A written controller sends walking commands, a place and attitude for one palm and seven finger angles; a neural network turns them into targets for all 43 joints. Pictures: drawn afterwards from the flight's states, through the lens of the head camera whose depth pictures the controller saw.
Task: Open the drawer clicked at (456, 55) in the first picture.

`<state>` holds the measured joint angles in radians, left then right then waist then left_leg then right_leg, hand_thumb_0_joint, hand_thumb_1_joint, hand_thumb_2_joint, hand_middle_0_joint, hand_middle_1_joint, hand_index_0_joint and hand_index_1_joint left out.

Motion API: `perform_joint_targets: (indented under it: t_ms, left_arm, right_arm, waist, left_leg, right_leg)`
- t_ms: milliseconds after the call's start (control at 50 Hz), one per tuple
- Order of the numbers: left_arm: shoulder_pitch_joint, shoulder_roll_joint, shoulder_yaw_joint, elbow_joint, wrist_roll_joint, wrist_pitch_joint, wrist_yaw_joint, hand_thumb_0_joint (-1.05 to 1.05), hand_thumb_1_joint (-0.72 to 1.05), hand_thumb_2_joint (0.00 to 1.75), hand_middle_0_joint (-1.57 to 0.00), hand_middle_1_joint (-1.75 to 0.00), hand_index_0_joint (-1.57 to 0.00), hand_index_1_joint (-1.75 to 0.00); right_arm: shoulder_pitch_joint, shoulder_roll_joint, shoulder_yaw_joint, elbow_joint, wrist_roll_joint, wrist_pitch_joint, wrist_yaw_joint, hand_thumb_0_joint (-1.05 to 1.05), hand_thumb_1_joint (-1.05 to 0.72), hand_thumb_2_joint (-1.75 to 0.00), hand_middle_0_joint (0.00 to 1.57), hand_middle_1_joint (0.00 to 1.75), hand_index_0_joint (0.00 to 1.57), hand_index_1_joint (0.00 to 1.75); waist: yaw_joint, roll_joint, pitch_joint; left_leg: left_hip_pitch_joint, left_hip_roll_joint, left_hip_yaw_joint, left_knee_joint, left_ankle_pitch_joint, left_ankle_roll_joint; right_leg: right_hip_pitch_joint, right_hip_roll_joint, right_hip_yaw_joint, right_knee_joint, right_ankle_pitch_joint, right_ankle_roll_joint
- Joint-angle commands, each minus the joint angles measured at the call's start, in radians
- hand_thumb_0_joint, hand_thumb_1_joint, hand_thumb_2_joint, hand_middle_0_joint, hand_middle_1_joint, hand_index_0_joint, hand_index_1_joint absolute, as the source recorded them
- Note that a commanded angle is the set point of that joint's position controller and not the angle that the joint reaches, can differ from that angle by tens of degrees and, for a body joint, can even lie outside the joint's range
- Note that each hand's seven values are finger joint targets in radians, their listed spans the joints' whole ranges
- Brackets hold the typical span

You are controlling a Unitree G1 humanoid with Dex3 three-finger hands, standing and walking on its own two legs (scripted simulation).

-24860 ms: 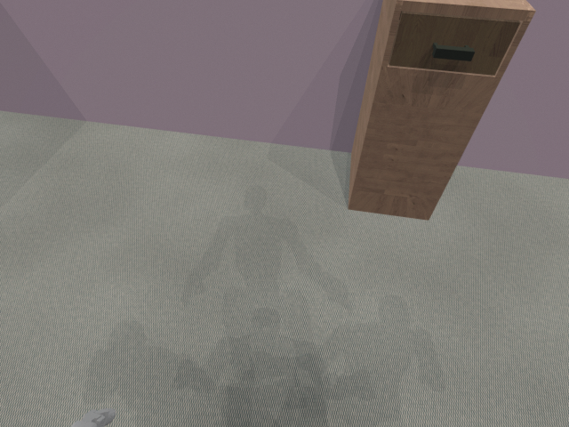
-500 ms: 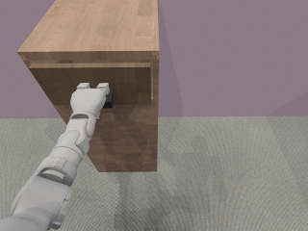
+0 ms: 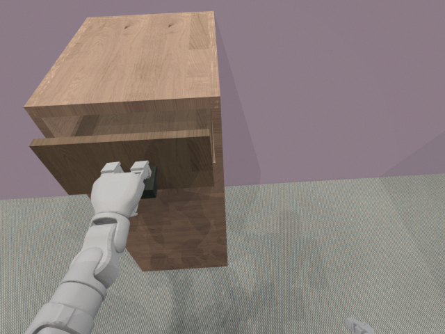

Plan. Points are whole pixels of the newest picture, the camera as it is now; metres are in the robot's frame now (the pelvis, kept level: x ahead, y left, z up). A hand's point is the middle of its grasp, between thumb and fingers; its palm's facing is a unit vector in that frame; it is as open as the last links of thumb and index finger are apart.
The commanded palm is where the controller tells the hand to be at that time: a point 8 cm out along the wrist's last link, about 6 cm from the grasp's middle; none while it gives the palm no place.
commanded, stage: pull the drawer open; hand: left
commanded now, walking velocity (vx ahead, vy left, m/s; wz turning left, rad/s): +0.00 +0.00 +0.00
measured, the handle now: (129, 180) +0.41 +0.20 +0.05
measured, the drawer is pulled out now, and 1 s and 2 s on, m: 0.08 0.18 0.30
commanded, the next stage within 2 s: open the thumb to release the handle in 1.84 s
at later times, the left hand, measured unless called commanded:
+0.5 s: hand (129, 209) +0.35 +0.19 +0.03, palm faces -0.01 -0.04 -1.00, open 5.9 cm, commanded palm +0.31 +0.19 +0.08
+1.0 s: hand (119, 257) +0.25 +0.18 +0.03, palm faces +0.04 -0.11 -0.99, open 6.1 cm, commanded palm +0.21 +0.19 +0.08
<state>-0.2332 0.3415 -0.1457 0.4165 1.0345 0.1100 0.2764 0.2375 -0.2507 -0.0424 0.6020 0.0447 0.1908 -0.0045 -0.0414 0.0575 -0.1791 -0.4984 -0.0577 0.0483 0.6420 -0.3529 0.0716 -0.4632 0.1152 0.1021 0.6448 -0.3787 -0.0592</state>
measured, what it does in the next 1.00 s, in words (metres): stands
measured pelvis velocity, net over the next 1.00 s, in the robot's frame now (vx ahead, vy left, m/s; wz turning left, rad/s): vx -0.01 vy -0.01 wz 0.02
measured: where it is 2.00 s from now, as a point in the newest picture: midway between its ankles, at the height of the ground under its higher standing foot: outside the picture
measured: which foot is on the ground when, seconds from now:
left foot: down 0.00-1.00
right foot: down 0.00-1.00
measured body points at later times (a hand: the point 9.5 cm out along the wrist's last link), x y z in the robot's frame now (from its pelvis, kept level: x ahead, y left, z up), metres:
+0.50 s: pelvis -0.02 -0.02 -0.01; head +0.01 -0.03 +0.44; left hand +0.35 +0.19 +0.08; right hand +0.13 -0.25 -0.14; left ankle -0.03 +0.07 -0.72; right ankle -0.05 -0.09 -0.72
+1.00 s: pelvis -0.01 -0.01 +0.00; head +0.00 -0.04 +0.45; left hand +0.25 +0.19 +0.08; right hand +0.20 -0.24 -0.10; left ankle -0.03 +0.07 -0.72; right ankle -0.05 -0.09 -0.72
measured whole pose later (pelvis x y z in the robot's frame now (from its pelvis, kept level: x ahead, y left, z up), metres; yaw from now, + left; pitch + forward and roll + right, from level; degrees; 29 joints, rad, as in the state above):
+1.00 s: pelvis -0.01 -0.01 +0.00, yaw +1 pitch +8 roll +1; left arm 0.17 0.34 -0.20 0.02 1.03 0.11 0.29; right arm 0.12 -0.25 -0.03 0.58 0.03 0.14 0.02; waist 0.03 0.07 -0.16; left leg -0.44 -0.07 0.04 0.65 -0.36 0.06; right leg -0.41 0.11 0.09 0.68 -0.40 -0.07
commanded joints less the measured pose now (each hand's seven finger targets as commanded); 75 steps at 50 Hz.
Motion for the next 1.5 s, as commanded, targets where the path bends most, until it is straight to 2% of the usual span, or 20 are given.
perform_joint_targets:
  t_ms: [0, 20, 40, 80, 140, 160, 300, 320, 400, 480, 540, 620, 760, 880, 920, 940, 1180, 1260, 1340, 1480]
  left_arm:
    - [-0.386, 0.138, 0.042, -0.176, -0.025, 0.015, 0.035, 0.00, 0.90, 0.90, -0.40, -1.35, -0.40, -1.35]
    - [-0.493, 0.139, 0.027, -0.154, -0.015, 0.018, 0.037, 0.00, 0.90, 0.90, -0.40, -1.35, -0.40, -1.35]
    - [-0.461, 0.172, 0.063, -0.129, 0.000, 0.022, 0.043, 0.00, 0.90, 0.90, -0.40, -1.35, -0.40, -1.35]
    - [-0.445, 0.138, 0.030, -0.085, 0.014, 0.035, 0.043, 0.00, 0.90, 0.90, -0.40, -1.35, -0.40, -1.35]
    - [-0.518, 0.145, 0.023, -0.084, 0.019, 0.029, 0.037, 0.00, 0.90, 0.90, -0.40, -1.35, -0.40, -1.35]
    - [-0.528, 0.106, -0.008, -0.078, 0.014, 0.026, 0.032, 0.00, 0.90, 0.90, -0.40, -1.35, -0.40, -1.35]
    - [-0.568, 0.096, -0.015, -0.023, -0.017, -0.016, 0.013, 0.00, 0.90, 0.90, -0.40, -1.35, -0.40, -1.35]
    - [-0.559, 0.141, 0.025, 0.000, -0.018, -0.022, 0.012, 0.00, 0.90, 0.90, -0.40, -1.35, -0.40, -1.35]
    - [-0.595, 0.126, 0.005, 0.021, -0.010, -0.055, 0.016, 0.00, 0.90, 0.90, -0.40, -1.35, -0.40, -1.35]
    - [-0.431, 0.104, 0.009, -0.046, -0.014, -0.069, 0.026, 0.00, 0.90, 0.90, -0.40, -1.35, -0.40, -1.35]
    - [-0.251, 0.135, 0.061, -0.086, -0.035, -0.068, 0.022, 0.00, 0.90, 0.90, -0.40, -1.35, -0.40, -1.35]
    - [-0.020, 0.145, 0.099, -0.227, -0.066, -0.070, 0.021, 0.00, 0.90, 0.90, -0.40, -1.35, -0.40, -1.35]
    - [0.196, 0.110, 0.075, -0.450, -0.053, -0.020, 0.048, 0.00, 0.90, 0.90, -0.40, -1.35, -0.40, -1.35]
    - [0.308, 0.074, 0.038, -0.562, -0.050, 0.010, 0.050, 0.00, 0.90, 0.90, -0.40, -1.35, -0.40, -1.35]
    - [0.340, 0.121, 0.084, -0.586, -0.050, 0.008, 0.053, 0.00, 0.90, 0.90, -0.40, -1.35, -0.40, -1.35]
    - [0.348, 0.097, 0.056, -0.591, -0.044, 0.012, 0.053, 0.00, 0.90, 0.90, -0.40, -1.35, -0.40, -1.35]
    - [0.651, 0.083, 0.052, -0.778, -0.036, -0.037, 0.043, 0.00, 0.90, 0.90, -0.40, -1.35, -0.40, -1.35]
    - [0.750, 0.090, 0.061, -0.847, -0.031, -0.055, 0.054, 0.00, 0.90, 0.90, -0.40, -1.35, -0.40, -1.35]
    - [0.803, 0.118, 0.098, -0.870, -0.028, -0.065, 0.073, 0.00, 0.90, 0.90, -0.40, -1.35, -0.40, -1.35]
    - [0.986, 0.128, 0.136, -0.908, -0.048, -0.096, 0.114, 0.00, 0.90, 0.90, -0.40, -1.35, -0.40, -1.35]
  right_arm:
    - [-0.072, -0.123, -0.040, -0.095, -0.005, -0.048, -0.007, 0.00, -0.90, -0.90, 0.20, 0.30, 0.20, 0.30]
    - [-0.063, -0.120, -0.042, -0.081, -0.005, -0.050, -0.013, 0.00, -0.90, -0.90, 0.20, 0.30, 0.20, 0.30]
    - [-0.068, -0.117, -0.044, -0.080, -0.009, -0.053, -0.016, 0.00, -0.90, -0.90, 0.20, 0.30, 0.20, 0.30]
    - [-0.082, -0.108, -0.036, -0.078, -0.013, -0.048, -0.021, 0.00, -0.90, -0.90, 0.20, 0.30, 0.20, 0.30]
    - [-0.087, -0.105, -0.036, -0.072, -0.016, -0.037, -0.026, 0.00, -0.90, -0.90, 0.20, 0.30, 0.20, 0.30]
    - [-0.092, -0.101, -0.035, -0.074, -0.017, -0.035, -0.027, 0.00, -0.90, -0.90, 0.20, 0.30, 0.20, 0.30]
    - [-0.108, -0.093, -0.026, -0.078, -0.020, -0.029, -0.041, 0.00, -0.90, -0.90, 0.20, 0.30, 0.20, 0.30]
    - [-0.106, -0.100, -0.025, -0.074, -0.019, -0.029, -0.044, 0.00, -0.90, -0.90, 0.20, 0.30, 0.20, 0.30]
    - [-0.097, -0.092, -0.022, -0.074, -0.017, -0.031, -0.048, 0.00, -0.90, -0.90, 0.20, 0.30, 0.20, 0.30]
    - [-0.107, -0.088, -0.031, -0.099, -0.020, -0.034, -0.036, 0.00, -0.90, -0.90, 0.20, 0.30, 0.20, 0.30]
    - [-0.115, -0.097, -0.030, -0.117, -0.019, -0.038, -0.027, 0.00, -0.90, -0.90, 0.20, 0.30, 0.20, 0.30]
    - [-0.148, -0.103, -0.032, -0.147, -0.015, -0.057, -0.010, 0.00, -0.90, -0.90, 0.20, 0.30, 0.20, 0.30]
    - [-0.181, -0.100, -0.034, -0.165, -0.013, -0.083, 0.017, 0.00, -0.90, -0.90, 0.20, 0.30, 0.20, 0.30]
    - [-0.225, -0.090, -0.025, -0.176, -0.017, -0.097, 0.028, 0.00, -0.90, -0.90, 0.20, 0.30, 0.20, 0.30]
    - [-0.243, -0.090, -0.019, -0.176, -0.018, -0.097, 0.025, 0.00, -0.90, -0.90, 0.20, 0.30, 0.20, 0.30]
    - [-0.251, -0.083, -0.013, -0.178, -0.020, -0.099, 0.026, 0.00, -0.90, -0.90, 0.20, 0.30, 0.20, 0.30]
    - [-0.284, -0.055, 0.017, -0.211, -0.036, -0.109, 0.062, 0.00, -0.90, -0.90, 0.20, 0.30, 0.20, 0.30]
    - [-0.284, -0.054, 0.022, -0.228, -0.043, -0.110, 0.076, 0.00, -0.90, -0.90, 0.20, 0.30, 0.20, 0.30]
    - [-0.287, -0.062, 0.024, -0.242, -0.049, -0.110, 0.077, 0.00, -0.90, -0.90, 0.20, 0.30, 0.20, 0.30]
    - [-0.277, -0.068, 0.021, -0.255, -0.047, -0.118, 0.082, 0.00, -0.90, -0.90, 0.20, 0.30, 0.20, 0.30]
  waist:
    - [-0.004, -0.084, -0.187]
    - [-0.027, -0.085, -0.154]
    - [0.003, -0.058, -0.174]
    - [0.018, -0.052, -0.217]
    - [0.020, -0.037, -0.285]
    - [0.018, -0.049, -0.288]
    - [0.015, -0.115, -0.263]
    - [0.017, -0.134, -0.256]
    - [0.017, -0.098, -0.226]
    - [0.056, -0.053, -0.280]
    - [0.081, -0.114, -0.285]
    - [0.105, -0.130, -0.271]
    - [0.101, -0.065, -0.203]
    - [0.099, -0.088, -0.165]
    - [0.111, -0.092, -0.164]
    - [0.109, -0.092, -0.150]
    - [0.135, -0.090, -0.106]
    - [0.141, -0.047, -0.098]
    - [0.142, -0.065, -0.073]
    - [0.154, -0.104, -0.090]
  left_leg:
    - [0.198, 0.036, -0.061, 0.013, 0.520, -0.027]
    - [0.200, 0.038, -0.060, 0.019, 0.489, -0.026]
    - [0.211, 0.035, -0.058, 0.018, 0.489, -0.026]
    - [0.227, 0.024, -0.057, 0.027, 0.483, -0.030]
    - [0.254, 0.022, -0.062, 0.043, 0.514, -0.036]
    - [0.253, 0.021, -0.065, 0.047, 0.514, -0.037]
    - [0.181, 0.003, -0.057, 0.047, 0.407, -0.021]
    - [0.164, 0.004, -0.059, 0.043, 0.391, -0.020]
    - [0.132, -0.001, -0.057, 0.032, 0.322, -0.019]
    - [0.155, 0.000, -0.055, 0.027, 0.353, -0.021]
    - [0.111, 0.001, -0.057, 0.010, 0.346, -0.022]
    - [0.090, 0.000, -0.054, -0.008, 0.366, -0.025]
    - [0.164, 0.015, -0.056, -0.013, 0.441, -0.030]
    - [0.204, 0.025, -0.065, -0.011, 0.448, -0.032]
    - [0.204, 0.021, -0.064, -0.015, 0.440, -0.036]
    - [0.207, 0.019, -0.067, -0.012, 0.431, -0.035]
    - [0.216, 0.021, -0.074, 0.025, 0.477, -0.044]
    - [0.205, 0.027, -0.074, 0.046, 0.470, -0.046]
    - [0.159, 0.025, -0.075, 0.059, 0.383, -0.044]
    - [0.095, 0.015, -0.075, 0.091, 0.336, -0.043]
  right_leg:
    - [0.060, -0.052, -0.038, -0.034, 0.515, 0.022]
    - [0.019, -0.050, -0.044, -0.040, 0.466, 0.020]
    - [0.022, -0.049, -0.041, -0.038, 0.452, 0.016]
    - [0.033, -0.051, -0.044, -0.030, 0.457, 0.011]
    - [0.045, -0.056, -0.042, -0.015, 0.478, 0.008]
    - [0.043, -0.057, -0.048, -0.011, 0.478, 0.009]
    - [0.083, -0.072, -0.030, -0.024, 0.506, 0.019]
    - [0.093, -0.072, -0.022, -0.030, 0.504, 0.018]
    - [0.071, -0.075, -0.020, -0.035, 0.435, 0.016]
    - [0.111, -0.071, -0.009, -0.034, 0.454, 0.008]
    - [0.180, -0.075, 0.010, -0.031, 0.511, 0.014]
    - [0.247, -0.085, 0.032, -0.028, 0.639, 0.024]
    - [0.176, -0.064, 0.017, -0.027, 0.560, 0.013]
    - [0.138, -0.059, 0.001, -0.026, 0.491, 0.015]
    - [0.157, -0.058, 0.021, -0.027, 0.504, 0.011]
    - [0.145, -0.061, 0.017, -0.024, 0.500, 0.013]
    - [0.131, -0.060, 0.043, 0.001, 0.566, 0.016]
    - [0.101, -0.054, 0.047, 0.018, 0.522, 0.006]
    - [0.074, -0.054, 0.056, 0.023, 0.460, 0.004]
    - [0.082, -0.069, 0.074, 0.048, 0.512, 0.013]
